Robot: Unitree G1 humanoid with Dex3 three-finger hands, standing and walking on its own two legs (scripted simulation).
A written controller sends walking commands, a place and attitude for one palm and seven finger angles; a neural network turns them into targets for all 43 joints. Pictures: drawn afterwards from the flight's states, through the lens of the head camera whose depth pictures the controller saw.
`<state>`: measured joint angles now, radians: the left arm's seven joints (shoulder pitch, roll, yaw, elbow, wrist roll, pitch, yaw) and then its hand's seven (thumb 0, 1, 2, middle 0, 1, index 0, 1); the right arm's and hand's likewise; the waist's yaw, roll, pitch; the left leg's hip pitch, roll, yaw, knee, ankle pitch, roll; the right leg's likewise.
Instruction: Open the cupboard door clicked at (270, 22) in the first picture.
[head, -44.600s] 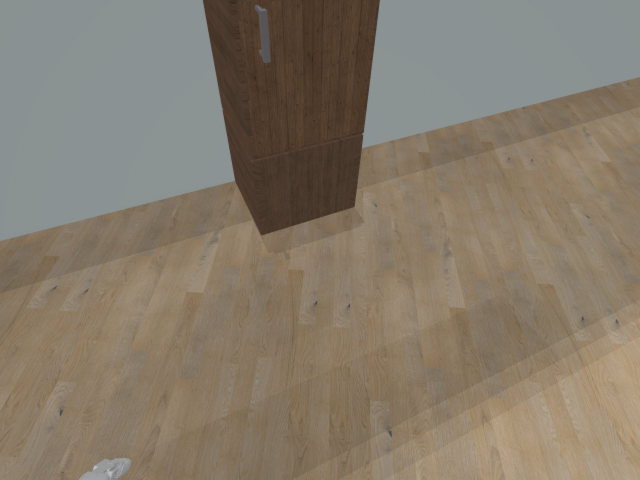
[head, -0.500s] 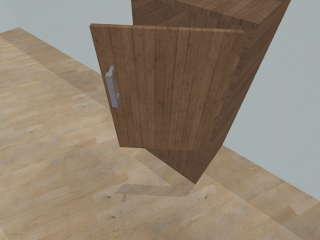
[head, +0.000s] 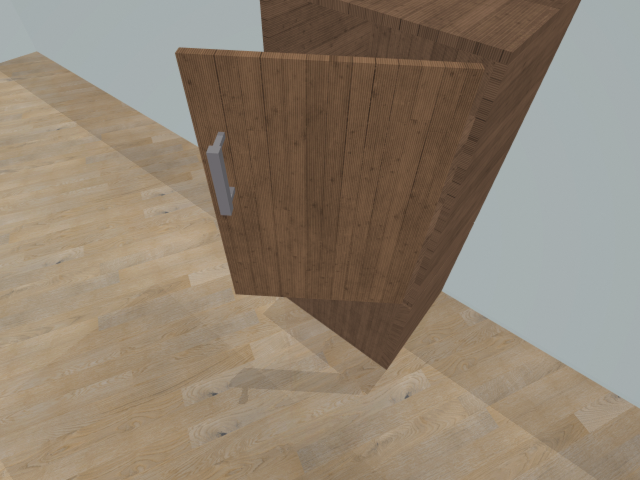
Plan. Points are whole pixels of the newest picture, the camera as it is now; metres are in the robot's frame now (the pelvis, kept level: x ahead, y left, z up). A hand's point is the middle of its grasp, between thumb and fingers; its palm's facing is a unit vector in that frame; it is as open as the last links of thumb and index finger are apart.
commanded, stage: look again from close up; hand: left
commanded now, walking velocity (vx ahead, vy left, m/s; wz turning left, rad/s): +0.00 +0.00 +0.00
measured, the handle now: (223, 175) +0.55 +0.20 +0.06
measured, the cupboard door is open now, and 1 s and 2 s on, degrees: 36 36 36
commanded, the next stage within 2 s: raise the hand with hooked fingers in 0.14 s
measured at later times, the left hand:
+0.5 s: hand (170, 400) +0.20 +0.19 +0.01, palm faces +0.18 -0.98 -0.05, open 7.8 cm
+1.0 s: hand (154, 412) +0.19 +0.21 -0.01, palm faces -0.04 -1.00 -0.03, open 10.6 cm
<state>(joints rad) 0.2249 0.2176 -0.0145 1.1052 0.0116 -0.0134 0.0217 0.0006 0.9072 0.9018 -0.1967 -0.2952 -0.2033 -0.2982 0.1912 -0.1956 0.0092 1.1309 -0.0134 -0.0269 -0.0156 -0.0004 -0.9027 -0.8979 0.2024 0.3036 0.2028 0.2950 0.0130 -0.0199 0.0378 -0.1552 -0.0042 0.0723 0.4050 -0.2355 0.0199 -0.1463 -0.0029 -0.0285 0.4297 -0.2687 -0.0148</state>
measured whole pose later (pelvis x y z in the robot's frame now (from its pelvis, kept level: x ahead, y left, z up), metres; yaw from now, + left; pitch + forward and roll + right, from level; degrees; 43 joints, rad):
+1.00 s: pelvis -0.04 -0.01 -0.06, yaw +2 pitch +10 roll -1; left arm 0.24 0.32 0.27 0.14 -0.35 -0.24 -0.42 0.00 0.21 0.61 -0.25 -0.74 -0.25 -0.74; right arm 0.25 -0.20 0.04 0.58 0.04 -0.22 -0.08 0.01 -0.90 -0.90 0.21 0.30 0.21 0.30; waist -0.01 0.04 -0.09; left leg -0.73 0.03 0.01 0.98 -0.43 0.01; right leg -0.67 0.01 -0.09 0.95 -0.45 -0.04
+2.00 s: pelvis -0.02 +0.01 -0.02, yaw +2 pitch +5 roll -1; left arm -0.10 0.45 0.43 0.41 -0.35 -0.12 -0.52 -0.01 -0.50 0.30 -0.30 -1.20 -0.30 -1.20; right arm 0.30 -0.29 0.05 0.59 0.06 -0.22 -0.10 0.01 -0.90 -0.90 0.21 0.30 0.21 0.30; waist 0.01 0.03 -0.05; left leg -0.45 0.00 0.03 0.71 -0.34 0.04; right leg -0.40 0.00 -0.07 0.66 -0.35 -0.01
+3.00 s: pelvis -0.02 +0.01 -0.03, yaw +1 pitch +8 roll -1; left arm -0.42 0.48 0.43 0.75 -0.27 -0.22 -0.47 -0.02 -0.50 0.30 -0.30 -1.20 -0.30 -1.20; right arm 0.36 -0.30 0.03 0.62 0.05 -0.14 -0.08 0.01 -0.90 -0.90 0.20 0.30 0.21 0.30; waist -0.05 0.02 -0.05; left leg -0.54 0.02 0.05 0.74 -0.35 0.03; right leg -0.50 0.01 -0.05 0.71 -0.35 -0.01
